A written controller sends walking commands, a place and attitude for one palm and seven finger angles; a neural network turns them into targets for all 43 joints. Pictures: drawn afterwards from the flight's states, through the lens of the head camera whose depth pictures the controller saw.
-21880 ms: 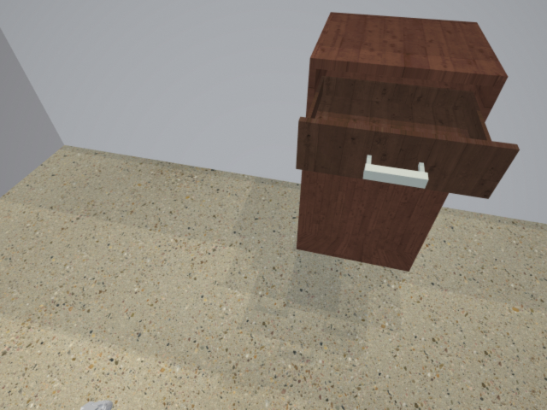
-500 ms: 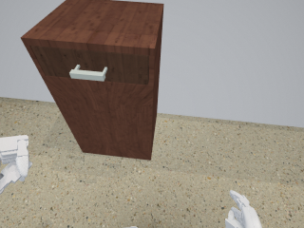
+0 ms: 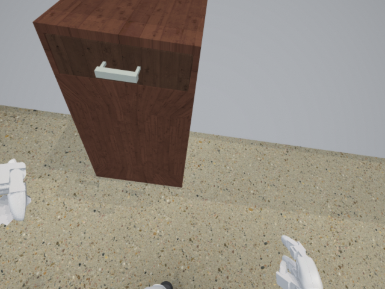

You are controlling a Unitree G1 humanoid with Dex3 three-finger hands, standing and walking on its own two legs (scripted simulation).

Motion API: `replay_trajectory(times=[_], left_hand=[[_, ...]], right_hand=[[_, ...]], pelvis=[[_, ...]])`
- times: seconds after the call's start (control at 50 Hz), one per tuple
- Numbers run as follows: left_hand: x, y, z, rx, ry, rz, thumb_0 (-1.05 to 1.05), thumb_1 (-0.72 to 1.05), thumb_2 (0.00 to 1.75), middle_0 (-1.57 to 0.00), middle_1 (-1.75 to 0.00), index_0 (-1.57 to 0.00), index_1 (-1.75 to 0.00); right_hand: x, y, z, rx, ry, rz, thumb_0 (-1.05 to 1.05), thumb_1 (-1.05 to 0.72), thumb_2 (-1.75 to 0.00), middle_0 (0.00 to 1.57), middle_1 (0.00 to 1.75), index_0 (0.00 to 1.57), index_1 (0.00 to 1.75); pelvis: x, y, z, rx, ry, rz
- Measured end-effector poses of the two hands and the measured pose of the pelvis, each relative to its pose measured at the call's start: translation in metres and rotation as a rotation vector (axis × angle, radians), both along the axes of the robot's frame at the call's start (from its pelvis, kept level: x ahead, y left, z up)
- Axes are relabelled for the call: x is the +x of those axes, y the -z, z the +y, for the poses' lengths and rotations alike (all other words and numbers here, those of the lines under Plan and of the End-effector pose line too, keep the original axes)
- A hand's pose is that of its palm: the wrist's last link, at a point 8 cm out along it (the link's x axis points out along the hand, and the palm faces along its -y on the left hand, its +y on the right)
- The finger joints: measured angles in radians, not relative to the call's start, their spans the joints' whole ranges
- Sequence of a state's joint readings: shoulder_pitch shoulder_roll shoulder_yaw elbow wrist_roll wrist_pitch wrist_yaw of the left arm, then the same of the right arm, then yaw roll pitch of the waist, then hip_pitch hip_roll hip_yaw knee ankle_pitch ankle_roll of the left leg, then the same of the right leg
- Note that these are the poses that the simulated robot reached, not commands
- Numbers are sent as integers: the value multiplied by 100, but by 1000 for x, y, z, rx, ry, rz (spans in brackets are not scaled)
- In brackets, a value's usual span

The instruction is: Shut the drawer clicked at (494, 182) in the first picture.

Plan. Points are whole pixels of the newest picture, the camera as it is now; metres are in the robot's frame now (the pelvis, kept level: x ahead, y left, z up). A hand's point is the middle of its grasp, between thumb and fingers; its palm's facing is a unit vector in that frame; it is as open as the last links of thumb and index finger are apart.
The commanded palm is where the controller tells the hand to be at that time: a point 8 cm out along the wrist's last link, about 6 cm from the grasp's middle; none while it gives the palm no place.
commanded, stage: step back with the hand held close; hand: left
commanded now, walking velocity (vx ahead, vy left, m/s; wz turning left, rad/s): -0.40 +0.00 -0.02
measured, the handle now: (119, 70) +0.73 +0.30 +0.01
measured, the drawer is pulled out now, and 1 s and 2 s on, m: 0.00 0.00 0.00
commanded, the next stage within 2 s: stop stepping back and stand still in 0.08 s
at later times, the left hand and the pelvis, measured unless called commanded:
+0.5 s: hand (15, 272) +0.12 +0.23 +0.16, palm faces +0.36 -0.85 -0.38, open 3.2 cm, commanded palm +0.05 +0.26 +0.18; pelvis -0.11 -0.01 -0.01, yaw -5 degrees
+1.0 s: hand out of the picture +0.05 +0.20 +0.16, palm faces +0.29 -0.87 -0.41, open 3.2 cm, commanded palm -0.01 +0.26 +0.18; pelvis -0.15 -0.01 +0.00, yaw -3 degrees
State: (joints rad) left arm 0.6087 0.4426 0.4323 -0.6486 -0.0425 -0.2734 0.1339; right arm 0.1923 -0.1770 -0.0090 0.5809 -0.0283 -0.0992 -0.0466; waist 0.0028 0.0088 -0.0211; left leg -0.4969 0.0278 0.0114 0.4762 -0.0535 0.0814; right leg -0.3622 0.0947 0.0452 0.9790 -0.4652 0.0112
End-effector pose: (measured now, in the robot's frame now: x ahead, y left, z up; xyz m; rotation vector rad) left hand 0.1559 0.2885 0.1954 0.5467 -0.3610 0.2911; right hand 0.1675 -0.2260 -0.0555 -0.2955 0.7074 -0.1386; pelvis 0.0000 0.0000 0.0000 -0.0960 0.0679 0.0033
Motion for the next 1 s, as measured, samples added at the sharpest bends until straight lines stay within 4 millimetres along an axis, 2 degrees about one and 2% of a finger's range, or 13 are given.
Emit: replay_trajectory(times=[0.14, 0.24, 0.28, 0.34, 0.4, 0.46, 0.5, 0.56, 0.66, 0.74, 0.86, 0.92, 1.0], left_hand=[[-23, 8, -23, -78, 83, 21, 1, 89, 90, -140, -160, -140, -160], [-52, 6, -47, -5, 163, 10, 1, 89, 90, -140, -160, -140, -160], [-67, -2, -50, 15, 174, 6, 1, 89, 90, -140, -160, -140, -160], [-84, -10, -46, 37, 138, -14, 1, 89, 90, -141, -160, -140, -160], [-86, -4, -31, 9, 64, -44, 1, 89, 90, -141, -160, -141, -160], [-79, 13, -18, -67, -10, -8, 0, 89, 90, -141, -160, -141, -160], [-77, 23, -18, -99, -23, 43, 1, 89, 90, -141, -160, -141, -160], [-85, 25, -35, -92, 23, 91, 1, 90, 90, -140, -160, -140, -160], [-123, 3, -60, -27, 126, 73, 1, 89, 90, -140, -160, -140, -160], [-136, -8, -44, 18, 61, 21, 1, 89, 90, -141, -160, -140, -160], [-129, 17, -14, -50, -85, 91, 1, 89, 90, -140, -160, -140, -160], [-131, 24, -23, -81, -61, 133, 1, 89, 90, -140, -160, -140, -160], [-141, 20, -42, -95, 28, 113, 1, 89, 90, -140, -160, -140, -160]], right_hand=[[-41, 3, 7, 35, -16, 6, 1, -90, -90, 21, 30, 21, 30], [-84, 25, -8, 60, 12, 15, 1, -90, -90, 21, 30, 21, 30], [-108, 30, -16, 61, 52, 55, 1, -90, -90, 21, 30, 21, 30], [-140, 32, -30, 56, 134, 85, 1, -90, -90, 21, 30, 21, 30], [-160, 39, -44, 27, 200, 77, 1, -90, -90, 21, 30, 21, 30], [-174, 41, -49, 19, 226, 74, 1, -90, -90, 21, 30, 20, 30], [-182, 38, -48, 27, 227, 58, 1, -90, -90, 21, 30, 20, 30], [-192, 30, -44, 50, 214, 29, 1, -90, -90, 20, 30, 20, 30], [-201, 25, -41, 68, 179, 54, 1, -90, -90, 21, 30, 20, 30], [-199, 28, -42, 46, 172, 71, 1, -90, -90, 21, 30, 20, 30], [-181, 35, -30, 69, 144, 34, 1, -90, -90, 21, 30, 20, 30], [-176, 27, -21, 95, 115, -6, 1, -90, -90, 21, 30, 20, 30], [-172, 16, -13, 98, 80, -41, 1, -90, -90, 21, 30, 20, 30]], pelvis=[[-41, -2, -9, 0, 36, 51], [-83, 13, -18, 31, 66, 11], [-87, 12, -18, 34, 68, -21], [-81, 11, -17, 67, 100, -42], [-79, 16, -12, 78, 87, -53], [-93, 15, -7, 96, 89, -81], [-105, 13, -8, 99, 93, -86], [-123, 9, -14, 97, 83, -81], [-133, 3, -19, 86, 78, -66], [-127, 3, -15, 85, 76, -62], [-138, 6, -7, 89, 66, -81], [-146, 3, -10, 83, 63, -82], [-152, 2, -12, 71, 58, -84]])
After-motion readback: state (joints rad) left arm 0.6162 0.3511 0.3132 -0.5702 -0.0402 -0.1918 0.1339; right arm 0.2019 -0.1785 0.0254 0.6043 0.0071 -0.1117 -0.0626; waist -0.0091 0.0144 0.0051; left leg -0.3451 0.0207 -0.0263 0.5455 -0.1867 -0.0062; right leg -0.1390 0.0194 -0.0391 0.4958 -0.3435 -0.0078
